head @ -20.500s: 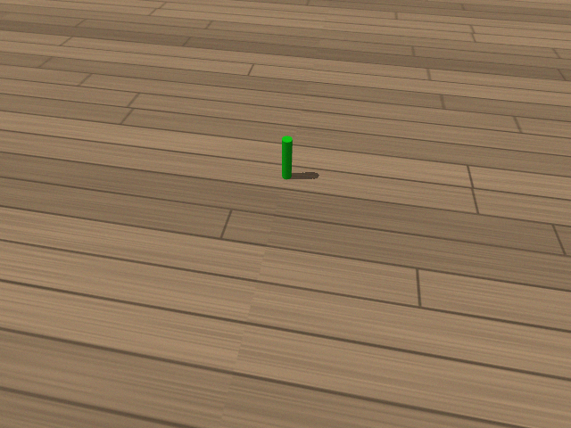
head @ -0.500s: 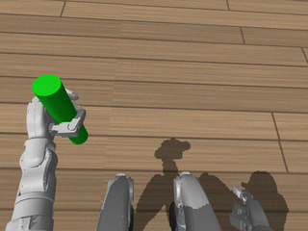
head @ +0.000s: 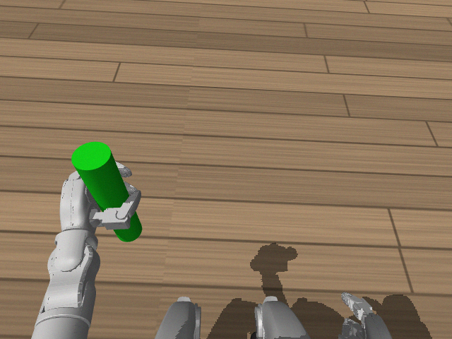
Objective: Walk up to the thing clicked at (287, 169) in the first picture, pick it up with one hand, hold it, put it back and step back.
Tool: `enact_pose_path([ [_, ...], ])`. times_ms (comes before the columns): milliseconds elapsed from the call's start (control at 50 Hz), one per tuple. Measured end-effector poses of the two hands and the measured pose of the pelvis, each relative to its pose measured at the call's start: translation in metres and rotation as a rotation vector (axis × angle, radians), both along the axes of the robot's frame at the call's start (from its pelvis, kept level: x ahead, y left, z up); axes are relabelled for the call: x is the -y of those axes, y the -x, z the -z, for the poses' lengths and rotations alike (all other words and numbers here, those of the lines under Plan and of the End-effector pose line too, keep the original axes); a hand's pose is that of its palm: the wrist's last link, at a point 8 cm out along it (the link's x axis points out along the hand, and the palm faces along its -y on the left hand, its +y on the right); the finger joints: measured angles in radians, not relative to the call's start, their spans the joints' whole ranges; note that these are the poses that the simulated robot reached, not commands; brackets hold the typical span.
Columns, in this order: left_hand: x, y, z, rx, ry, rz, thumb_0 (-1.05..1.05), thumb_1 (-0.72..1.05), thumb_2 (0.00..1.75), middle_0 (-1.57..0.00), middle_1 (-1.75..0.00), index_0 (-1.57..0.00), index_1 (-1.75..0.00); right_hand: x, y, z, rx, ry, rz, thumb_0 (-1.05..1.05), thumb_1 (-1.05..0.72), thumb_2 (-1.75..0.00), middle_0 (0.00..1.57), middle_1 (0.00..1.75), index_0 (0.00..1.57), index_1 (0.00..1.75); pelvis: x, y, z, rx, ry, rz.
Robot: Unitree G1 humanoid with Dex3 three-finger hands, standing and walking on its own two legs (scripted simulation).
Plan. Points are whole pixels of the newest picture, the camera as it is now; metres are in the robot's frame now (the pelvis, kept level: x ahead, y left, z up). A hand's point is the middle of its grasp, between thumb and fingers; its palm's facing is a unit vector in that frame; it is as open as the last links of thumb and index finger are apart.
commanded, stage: lift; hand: left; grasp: from the side
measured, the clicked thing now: (114, 200) +0.35 +0.20 +0.02
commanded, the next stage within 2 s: hold in 0.72 s
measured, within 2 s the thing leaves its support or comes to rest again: neither
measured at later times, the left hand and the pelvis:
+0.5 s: hand (119, 177) +0.36 +0.18 +0.08, palm faces +0.12 -0.99 -0.04, open 7.0 cm; pelvis +0.02 +0.00 +0.04, yaw +0 degrees
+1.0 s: hand (120, 170) +0.36 +0.17 +0.10, palm faces +0.12 -0.99 -0.02, open 7.0 cm; pelvis +0.03 -0.01 +0.06, yaw +0 degrees
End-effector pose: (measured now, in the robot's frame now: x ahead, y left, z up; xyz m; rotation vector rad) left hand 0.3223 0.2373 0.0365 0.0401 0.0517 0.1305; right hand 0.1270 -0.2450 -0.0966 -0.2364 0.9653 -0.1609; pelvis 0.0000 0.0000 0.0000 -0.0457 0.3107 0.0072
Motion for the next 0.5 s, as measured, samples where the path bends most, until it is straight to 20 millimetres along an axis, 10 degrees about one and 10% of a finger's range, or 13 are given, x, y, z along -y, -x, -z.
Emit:
enact_pose_path([
  [500, 0.011, -0.009, -0.047, 0.013, 0.004, 0.008, 0.01, -0.07, 1.21, -0.91, -1.21, -0.87, -1.22, -0.007, -0.017, -0.045, 0.014, -0.016, -0.011, 0.01, -0.91, -0.90, 0.20, 0.30, 0.20, 0.30, 0.001, -0.022, -0.044, 0.093, -0.010, -0.003],
])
